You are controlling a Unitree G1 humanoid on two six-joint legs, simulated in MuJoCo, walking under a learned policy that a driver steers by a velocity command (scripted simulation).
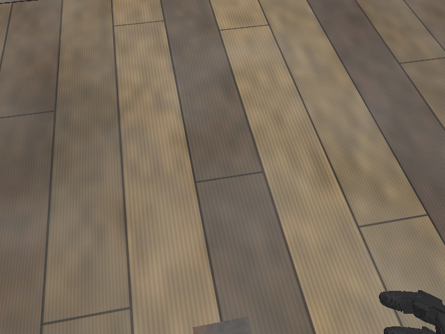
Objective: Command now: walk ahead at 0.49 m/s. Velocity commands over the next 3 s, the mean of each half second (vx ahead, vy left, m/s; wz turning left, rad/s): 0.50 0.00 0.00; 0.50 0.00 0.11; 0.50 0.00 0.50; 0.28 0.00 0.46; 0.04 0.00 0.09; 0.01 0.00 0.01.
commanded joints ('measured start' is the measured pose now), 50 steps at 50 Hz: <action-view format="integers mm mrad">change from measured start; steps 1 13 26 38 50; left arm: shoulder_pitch -12 -287 15 -157 -114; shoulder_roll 129 36 288 122 185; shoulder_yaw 16 -3 75 27 51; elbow -108 -165 -110 -81 -4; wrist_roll -26 11 16 9 0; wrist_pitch -51 -30 -45 -59 -12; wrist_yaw -11 -9 -34 -21 8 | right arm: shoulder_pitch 374 246 460 135 36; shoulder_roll -188 -156 -23 -73 -114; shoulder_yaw -61 -52 -1 -22 -40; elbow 38 91 117 62 -11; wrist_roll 10 3 -2 0 11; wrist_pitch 10 -11 21 26 22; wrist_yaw -14 -32 -45 -40 14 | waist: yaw -192 -99 -8 -59 -63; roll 190 47 -297 -50 -78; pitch -330 6 -400 -15 -40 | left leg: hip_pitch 860 339 -65 -135 20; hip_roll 367 180 -51 143 7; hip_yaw -698 -140 -35 -90 16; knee -275 -474 576 252 -28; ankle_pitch -326 101 -350 48 -16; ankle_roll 236 174 -28 -72 51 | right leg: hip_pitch -694 -585 447 -89 180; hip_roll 7 -123 -373 -187 -250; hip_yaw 106 12 578 93 -110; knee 633 46 -301 -595 -354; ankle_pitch -54 529 247 526 983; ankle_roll -16 25 -323 -229 -120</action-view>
